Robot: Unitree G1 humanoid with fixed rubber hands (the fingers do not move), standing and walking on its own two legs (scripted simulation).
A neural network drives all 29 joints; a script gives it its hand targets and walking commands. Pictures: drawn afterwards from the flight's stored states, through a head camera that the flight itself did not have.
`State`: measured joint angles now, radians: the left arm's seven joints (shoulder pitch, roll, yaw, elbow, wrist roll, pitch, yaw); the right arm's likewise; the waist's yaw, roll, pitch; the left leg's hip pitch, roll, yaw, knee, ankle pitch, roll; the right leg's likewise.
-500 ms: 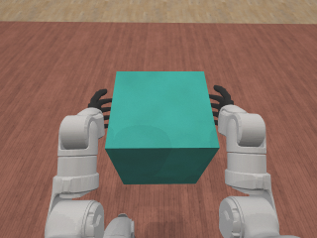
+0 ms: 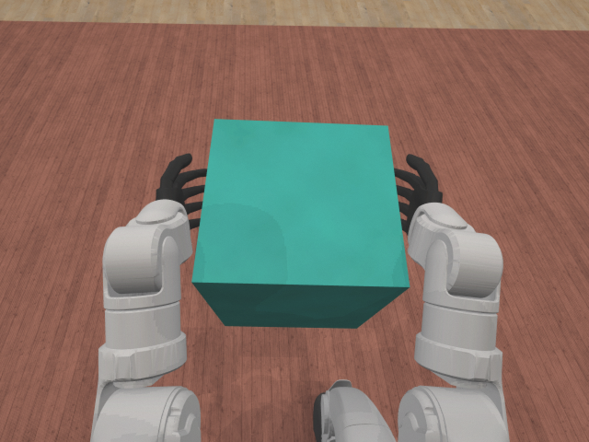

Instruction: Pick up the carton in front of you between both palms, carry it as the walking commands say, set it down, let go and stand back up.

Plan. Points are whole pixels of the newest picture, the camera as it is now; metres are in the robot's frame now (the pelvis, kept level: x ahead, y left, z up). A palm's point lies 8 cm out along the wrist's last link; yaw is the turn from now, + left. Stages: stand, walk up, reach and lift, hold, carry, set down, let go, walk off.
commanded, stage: carry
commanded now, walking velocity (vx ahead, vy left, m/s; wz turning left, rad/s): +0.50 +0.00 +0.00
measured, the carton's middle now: (295, 239) +0.37 -0.01 +0.01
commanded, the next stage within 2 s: none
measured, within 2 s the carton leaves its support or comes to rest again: neither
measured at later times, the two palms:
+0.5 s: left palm (188, 53) +0.68 +0.15 +0.08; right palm (367, 51) +0.70 -0.15 +0.08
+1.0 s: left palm out of the picture +0.99 +0.16 +0.04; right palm out of the picture +0.99 -0.14 +0.05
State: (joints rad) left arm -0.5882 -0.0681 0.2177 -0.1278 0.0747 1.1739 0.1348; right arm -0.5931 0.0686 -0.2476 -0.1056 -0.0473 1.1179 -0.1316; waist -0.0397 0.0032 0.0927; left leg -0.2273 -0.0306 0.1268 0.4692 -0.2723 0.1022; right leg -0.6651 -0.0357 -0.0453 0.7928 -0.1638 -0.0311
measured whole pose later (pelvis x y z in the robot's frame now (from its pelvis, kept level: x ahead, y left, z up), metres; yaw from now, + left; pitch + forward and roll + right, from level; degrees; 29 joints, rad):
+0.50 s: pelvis +0.33 -0.01 -0.03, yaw +2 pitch +6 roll +1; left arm -0.62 -0.04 0.21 0.01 0.05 1.18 0.14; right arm -0.61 0.04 -0.23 -0.02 -0.08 1.17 -0.13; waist 0.04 0.01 0.00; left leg -0.64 0.03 0.06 0.66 -0.04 0.03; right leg -0.14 0.04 -0.12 0.44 -0.31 -0.09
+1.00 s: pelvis +0.63 +0.02 -0.06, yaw +0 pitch +6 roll -1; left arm -0.58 -0.04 0.20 -0.06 0.07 1.19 0.13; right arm -0.60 0.05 -0.22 -0.02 -0.04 1.13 -0.14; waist -0.04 -0.01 0.01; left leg -0.17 -0.05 0.11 0.46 -0.31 0.10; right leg -0.64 -0.03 -0.06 0.67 -0.06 -0.03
